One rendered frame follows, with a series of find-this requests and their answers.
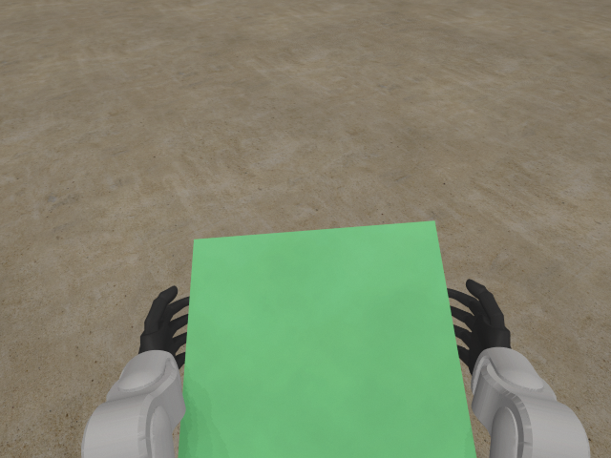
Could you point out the left robot hand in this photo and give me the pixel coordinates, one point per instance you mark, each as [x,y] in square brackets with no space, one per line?
[159,329]

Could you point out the right robot hand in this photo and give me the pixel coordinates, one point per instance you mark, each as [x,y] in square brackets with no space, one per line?
[487,324]

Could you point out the carton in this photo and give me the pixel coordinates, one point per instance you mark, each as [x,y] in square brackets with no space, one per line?
[331,343]

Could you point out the right robot forearm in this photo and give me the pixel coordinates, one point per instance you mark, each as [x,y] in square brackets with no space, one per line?
[520,410]

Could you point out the left robot forearm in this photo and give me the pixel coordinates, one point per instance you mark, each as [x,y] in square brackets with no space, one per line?
[141,411]

